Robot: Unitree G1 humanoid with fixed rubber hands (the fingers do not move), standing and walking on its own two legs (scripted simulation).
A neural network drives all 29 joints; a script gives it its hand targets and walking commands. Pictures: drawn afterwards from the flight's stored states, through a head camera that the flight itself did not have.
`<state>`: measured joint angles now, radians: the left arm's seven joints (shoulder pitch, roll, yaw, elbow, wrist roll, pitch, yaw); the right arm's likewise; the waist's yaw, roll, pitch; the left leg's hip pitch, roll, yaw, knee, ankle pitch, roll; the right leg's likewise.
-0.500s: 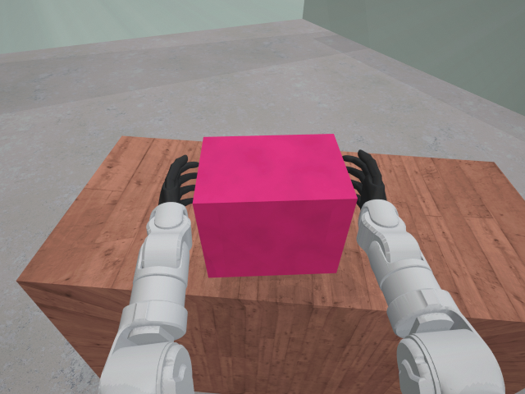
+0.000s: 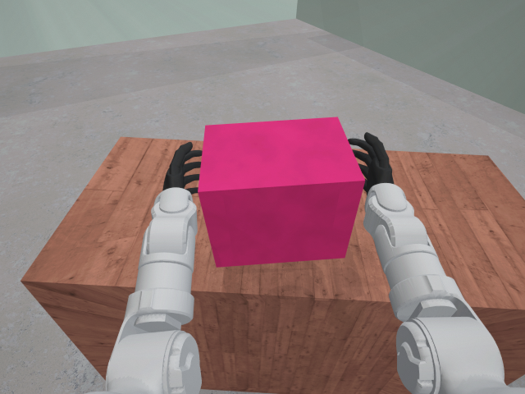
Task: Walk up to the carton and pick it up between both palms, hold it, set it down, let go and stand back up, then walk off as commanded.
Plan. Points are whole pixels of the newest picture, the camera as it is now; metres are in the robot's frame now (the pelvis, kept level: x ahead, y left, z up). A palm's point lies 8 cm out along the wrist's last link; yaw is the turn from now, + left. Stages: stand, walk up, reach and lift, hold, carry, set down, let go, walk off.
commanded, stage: reach and lift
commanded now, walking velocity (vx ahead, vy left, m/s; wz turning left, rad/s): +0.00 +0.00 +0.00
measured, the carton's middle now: (276, 192) +0.41 +0.00 +0.11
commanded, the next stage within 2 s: hold in 0.72 s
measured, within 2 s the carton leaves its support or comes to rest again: neither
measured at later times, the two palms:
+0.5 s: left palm (174, 193) +0.37 +0.16 +0.15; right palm (375, 195) +0.36 -0.15 +0.15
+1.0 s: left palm (167, 197) +0.34 +0.16 +0.16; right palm (377, 188) +0.36 -0.15 +0.17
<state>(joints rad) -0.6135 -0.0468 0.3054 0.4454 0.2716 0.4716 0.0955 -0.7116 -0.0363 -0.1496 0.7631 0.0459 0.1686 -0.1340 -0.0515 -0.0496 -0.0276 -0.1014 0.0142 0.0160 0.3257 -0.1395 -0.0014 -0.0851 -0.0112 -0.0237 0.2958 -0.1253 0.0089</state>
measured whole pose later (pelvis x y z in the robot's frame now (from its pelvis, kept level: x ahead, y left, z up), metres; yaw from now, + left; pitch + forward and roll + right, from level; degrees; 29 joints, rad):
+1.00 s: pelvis -0.01 -0.01 +0.00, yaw +2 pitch -11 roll -1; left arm -0.55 -0.05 0.33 0.18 0.35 0.67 0.00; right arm -0.64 0.00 -0.06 0.56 0.11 0.24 -0.20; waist -0.08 -0.06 0.07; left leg 0.00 0.02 -0.02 0.33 -0.14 -0.02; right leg 0.03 0.00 -0.06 0.30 -0.14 -0.01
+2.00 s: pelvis +0.01 -0.01 +0.00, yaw +2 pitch -12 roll -1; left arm -0.49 -0.07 0.30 0.04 0.38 0.73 -0.01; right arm -0.61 -0.02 0.00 0.48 0.15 0.24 -0.21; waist -0.09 -0.07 0.09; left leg 0.04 0.02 -0.01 0.33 -0.17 -0.01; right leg 0.08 0.00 -0.06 0.28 -0.15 0.00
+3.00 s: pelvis +0.00 +0.00 +0.00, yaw +2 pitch -13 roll -1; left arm -0.50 -0.07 0.30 0.05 0.40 0.73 -0.02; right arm -0.61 0.01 -0.04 0.52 0.12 0.20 -0.19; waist -0.09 -0.07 0.12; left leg 0.05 0.01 -0.01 0.33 -0.16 0.00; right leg 0.09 -0.02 -0.06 0.29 -0.15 0.01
